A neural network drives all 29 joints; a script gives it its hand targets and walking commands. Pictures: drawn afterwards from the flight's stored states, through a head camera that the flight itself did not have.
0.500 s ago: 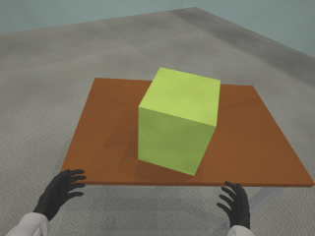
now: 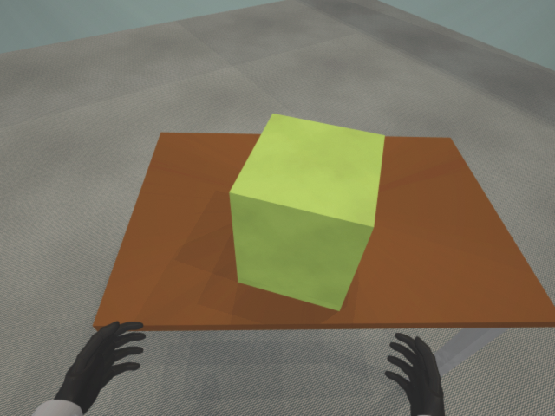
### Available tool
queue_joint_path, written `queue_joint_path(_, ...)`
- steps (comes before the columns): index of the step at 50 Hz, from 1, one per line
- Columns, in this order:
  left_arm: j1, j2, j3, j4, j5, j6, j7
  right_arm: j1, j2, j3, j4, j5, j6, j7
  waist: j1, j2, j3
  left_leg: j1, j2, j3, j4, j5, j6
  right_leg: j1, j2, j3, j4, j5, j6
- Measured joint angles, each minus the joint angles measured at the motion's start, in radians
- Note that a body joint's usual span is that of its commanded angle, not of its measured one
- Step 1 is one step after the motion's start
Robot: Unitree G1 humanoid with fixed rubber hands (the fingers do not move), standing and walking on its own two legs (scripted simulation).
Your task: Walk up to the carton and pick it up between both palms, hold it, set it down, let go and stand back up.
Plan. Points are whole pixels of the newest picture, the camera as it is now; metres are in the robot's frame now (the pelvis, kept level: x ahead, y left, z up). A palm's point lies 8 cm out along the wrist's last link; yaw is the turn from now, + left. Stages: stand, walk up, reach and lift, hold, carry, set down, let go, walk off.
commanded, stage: set down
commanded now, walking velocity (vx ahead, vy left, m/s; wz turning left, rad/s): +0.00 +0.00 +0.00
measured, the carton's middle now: (306, 213) +0.46 -0.03 +0.01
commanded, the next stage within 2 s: let go in 0.84 s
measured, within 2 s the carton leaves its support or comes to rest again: neither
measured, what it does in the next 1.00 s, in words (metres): stands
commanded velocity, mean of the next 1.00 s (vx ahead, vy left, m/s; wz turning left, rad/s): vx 0.00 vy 0.00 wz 0.00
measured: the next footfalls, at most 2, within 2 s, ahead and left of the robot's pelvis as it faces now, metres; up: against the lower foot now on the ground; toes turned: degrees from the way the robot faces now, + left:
none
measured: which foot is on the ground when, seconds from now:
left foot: down 0.00-1.00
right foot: down 0.00-1.00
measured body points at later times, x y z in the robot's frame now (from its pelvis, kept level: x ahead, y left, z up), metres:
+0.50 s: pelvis +0.01 -0.02 +0.00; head -0.01 -0.02 +0.45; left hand +0.17 +0.22 -0.04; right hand +0.17 -0.22 -0.05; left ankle +0.00 +0.09 -0.74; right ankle +0.00 -0.15 -0.74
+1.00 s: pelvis +0.01 -0.03 +0.00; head +0.00 -0.03 +0.45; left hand +0.17 +0.21 -0.07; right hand +0.17 -0.24 -0.08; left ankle +0.00 +0.09 -0.74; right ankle +0.00 -0.15 -0.74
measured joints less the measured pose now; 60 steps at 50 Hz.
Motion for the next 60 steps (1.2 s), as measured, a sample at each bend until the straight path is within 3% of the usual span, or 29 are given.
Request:
queue_joint_path(17,-0.03,-0.077,-0.019,0.159,0.083,-0.009,0.022,-0.037,-0.048,-0.008,0.204,-0.041,-0.1,0.067,-0.021,-0.014,-0.031,0.049,0.004,-0.016,-0.034,0.006,-0.022,0.035,0.006,-0.013,0.007,-0.02,-0.021)
queue_joint_path(32,-0.106,-0.113,-0.02,0.299,0.146,0.024,0.05,-0.085,-0.067,-0.001,0.338,-0.081,-0.109,0.115,-0.029,-0.025,-0.012,0.078,0.004,-0.019,-0.061,0.024,-0.035,0.046,0.006,-0.017,0.021,-0.027,-0.034)
queue_joint_path(60,-0.115,-0.194,0.005,0.4,0.228,0.049,0.109,-0.171,-0.128,-0.03,0.561,-0.134,-0.175,0.199,-0.024,-0.02,-0.032,0.082,0.011,-0.002,-0.112,0.038,-0.045,0.028,0.013,-0.004,0.001,-0.024,-0.044)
